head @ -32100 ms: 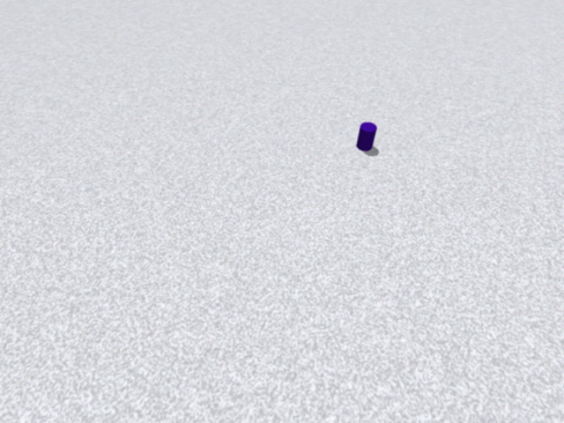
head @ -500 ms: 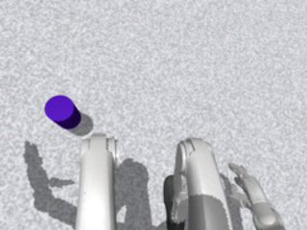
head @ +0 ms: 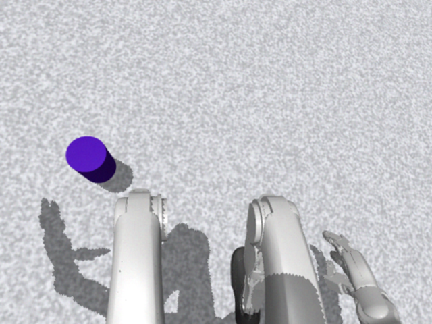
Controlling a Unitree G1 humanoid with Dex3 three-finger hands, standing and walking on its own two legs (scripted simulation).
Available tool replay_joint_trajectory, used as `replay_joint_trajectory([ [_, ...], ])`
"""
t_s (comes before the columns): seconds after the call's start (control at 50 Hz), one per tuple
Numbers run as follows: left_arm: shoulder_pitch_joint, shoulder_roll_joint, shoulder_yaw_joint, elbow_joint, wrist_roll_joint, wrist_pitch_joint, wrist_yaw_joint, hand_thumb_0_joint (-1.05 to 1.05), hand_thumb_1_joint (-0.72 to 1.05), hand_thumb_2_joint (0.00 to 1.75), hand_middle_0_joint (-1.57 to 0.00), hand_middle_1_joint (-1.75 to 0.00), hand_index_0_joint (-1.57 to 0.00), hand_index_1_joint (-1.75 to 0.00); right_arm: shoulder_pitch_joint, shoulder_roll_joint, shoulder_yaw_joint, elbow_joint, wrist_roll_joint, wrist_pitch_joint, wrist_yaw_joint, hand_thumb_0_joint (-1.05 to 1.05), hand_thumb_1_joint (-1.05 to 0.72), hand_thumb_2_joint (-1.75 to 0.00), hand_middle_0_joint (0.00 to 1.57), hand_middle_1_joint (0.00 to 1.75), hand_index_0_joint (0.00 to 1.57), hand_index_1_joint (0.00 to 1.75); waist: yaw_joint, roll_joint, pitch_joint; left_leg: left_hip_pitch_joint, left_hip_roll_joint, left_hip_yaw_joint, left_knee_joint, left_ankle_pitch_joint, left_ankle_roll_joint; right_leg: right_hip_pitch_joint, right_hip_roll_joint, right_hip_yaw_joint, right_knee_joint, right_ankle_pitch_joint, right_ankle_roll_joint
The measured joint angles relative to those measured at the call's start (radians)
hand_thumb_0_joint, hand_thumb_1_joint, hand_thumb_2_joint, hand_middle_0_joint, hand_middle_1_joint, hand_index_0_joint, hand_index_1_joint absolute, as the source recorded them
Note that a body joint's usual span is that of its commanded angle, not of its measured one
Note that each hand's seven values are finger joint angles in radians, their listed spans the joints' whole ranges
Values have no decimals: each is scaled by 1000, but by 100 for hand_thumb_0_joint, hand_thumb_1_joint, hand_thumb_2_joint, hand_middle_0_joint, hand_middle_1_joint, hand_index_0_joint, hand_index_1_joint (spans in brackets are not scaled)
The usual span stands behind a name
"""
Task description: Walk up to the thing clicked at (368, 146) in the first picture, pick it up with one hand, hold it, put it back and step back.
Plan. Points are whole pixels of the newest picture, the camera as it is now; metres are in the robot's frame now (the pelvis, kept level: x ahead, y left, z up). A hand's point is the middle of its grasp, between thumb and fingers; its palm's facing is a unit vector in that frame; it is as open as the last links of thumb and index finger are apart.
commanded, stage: go down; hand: left
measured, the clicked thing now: (93, 161) +0.42 +0.30 -0.31
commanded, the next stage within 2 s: none
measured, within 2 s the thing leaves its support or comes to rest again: neither
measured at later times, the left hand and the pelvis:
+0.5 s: hand out of the picture +0.31 +0.47 +0.03, palm faces +0.41 -0.91 -0.09, open 16.4 cm; pelvis +0.00 +0.00 +0.00, yaw +0 degrees
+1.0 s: hand out of the picture +0.31 +0.46 +0.04, palm faces +0.40 -0.91 -0.10, open 16.3 cm; pelvis +0.00 +0.00 +0.01, yaw +0 degrees
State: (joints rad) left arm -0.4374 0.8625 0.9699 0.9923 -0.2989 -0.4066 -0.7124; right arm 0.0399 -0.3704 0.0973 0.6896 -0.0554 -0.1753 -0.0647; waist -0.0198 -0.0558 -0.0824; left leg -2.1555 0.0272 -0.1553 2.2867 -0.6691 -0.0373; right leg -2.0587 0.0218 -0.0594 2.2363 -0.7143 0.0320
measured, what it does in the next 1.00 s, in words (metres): stands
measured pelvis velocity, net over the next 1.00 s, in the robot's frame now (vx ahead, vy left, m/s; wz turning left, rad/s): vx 0.00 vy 0.00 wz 0.01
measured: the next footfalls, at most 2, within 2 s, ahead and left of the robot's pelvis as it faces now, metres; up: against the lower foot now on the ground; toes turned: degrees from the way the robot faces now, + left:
none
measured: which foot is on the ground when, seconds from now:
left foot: down 0.00-1.00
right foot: down 0.00-1.00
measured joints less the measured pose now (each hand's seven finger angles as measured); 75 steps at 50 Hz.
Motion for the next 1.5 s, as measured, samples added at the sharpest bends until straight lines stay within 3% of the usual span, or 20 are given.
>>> replay_joint_trajectory([
  [1.5, 38, -31, -36, -38, 13, 26, 12, 0, -31, 22, -4, -17, -7, -10, 3, 5, -12, -5, 8, -1, -6, 1, -88, -88, 20, 30, 21, 30, 5, 9, -20, 31, -1, 7, -40, -1, 0, 30, -4, 2, -36, -3, -3],
])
